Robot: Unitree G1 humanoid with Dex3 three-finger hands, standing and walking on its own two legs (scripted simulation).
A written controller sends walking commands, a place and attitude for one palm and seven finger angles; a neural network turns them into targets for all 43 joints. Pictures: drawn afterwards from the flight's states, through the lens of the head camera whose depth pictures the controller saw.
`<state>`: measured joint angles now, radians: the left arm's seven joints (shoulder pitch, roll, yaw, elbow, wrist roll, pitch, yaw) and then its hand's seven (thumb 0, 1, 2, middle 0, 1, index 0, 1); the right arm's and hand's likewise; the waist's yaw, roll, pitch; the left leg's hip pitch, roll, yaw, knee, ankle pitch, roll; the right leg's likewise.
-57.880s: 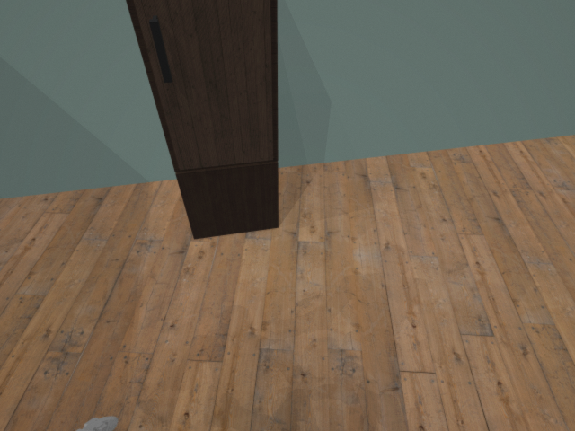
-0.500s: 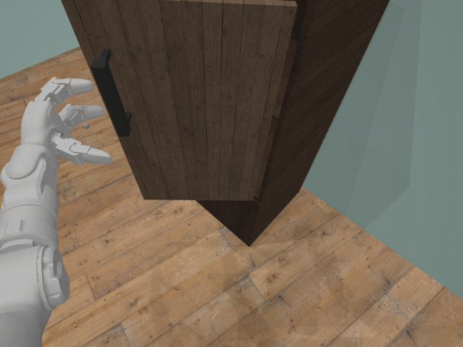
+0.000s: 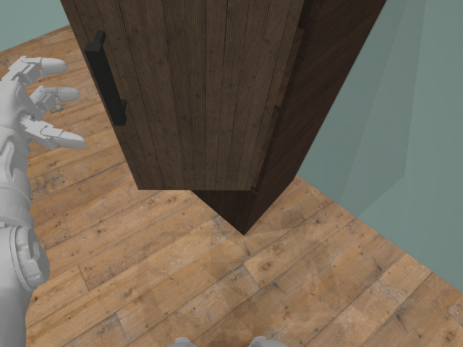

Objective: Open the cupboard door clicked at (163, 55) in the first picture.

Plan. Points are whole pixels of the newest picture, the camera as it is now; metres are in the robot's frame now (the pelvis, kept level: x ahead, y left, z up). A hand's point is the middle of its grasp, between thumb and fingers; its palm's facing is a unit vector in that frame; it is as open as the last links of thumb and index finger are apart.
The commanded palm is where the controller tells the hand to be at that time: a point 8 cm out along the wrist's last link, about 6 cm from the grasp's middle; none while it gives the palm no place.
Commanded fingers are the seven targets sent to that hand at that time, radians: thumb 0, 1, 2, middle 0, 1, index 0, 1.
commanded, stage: move the hooked fingers beside the handle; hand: left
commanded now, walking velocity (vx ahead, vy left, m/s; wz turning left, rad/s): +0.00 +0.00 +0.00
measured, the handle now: (111, 81) +0.54 +0.18 +0.12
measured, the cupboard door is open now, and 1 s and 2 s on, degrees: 43 43 43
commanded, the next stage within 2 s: slide the fingers in behind the handle in 0.96 s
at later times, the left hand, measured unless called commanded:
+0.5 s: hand (58, 105) +0.48 +0.25 +0.13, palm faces -0.01 -1.00 +0.01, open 14.0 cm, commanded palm +0.45 +0.30 +0.12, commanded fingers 0.00 -0.50 0.30 -0.30 -1.20 -0.30 -1.20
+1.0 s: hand (61, 106) +0.49 +0.25 +0.12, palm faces +0.00 -1.00 +0.01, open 14.0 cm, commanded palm +0.47 +0.30 +0.12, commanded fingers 0.00 -0.50 0.30 -0.30 -1.20 -0.30 -1.20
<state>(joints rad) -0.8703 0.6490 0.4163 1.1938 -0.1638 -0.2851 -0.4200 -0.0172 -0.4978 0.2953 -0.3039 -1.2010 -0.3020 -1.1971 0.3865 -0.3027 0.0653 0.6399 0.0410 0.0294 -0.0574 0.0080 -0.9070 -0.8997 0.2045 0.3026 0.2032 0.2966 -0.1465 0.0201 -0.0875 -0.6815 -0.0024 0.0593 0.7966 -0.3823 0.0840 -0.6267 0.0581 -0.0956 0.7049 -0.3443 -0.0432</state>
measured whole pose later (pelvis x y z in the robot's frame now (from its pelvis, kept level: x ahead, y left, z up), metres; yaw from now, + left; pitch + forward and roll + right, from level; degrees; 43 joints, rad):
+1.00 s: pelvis +0.00 +0.00 +0.00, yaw +0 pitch +16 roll -4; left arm -0.91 0.68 0.42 1.22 -0.16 -0.26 -0.44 -0.02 -0.50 0.30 -0.30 -1.20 -0.30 -1.20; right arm 0.39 -0.31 0.07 0.64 0.04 0.04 -0.06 0.01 -0.91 -0.90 0.20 0.30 0.20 0.30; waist -0.16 0.02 -0.09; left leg -0.71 0.00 0.05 0.81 -0.39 0.08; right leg -0.65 0.06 -0.10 0.71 -0.35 -0.05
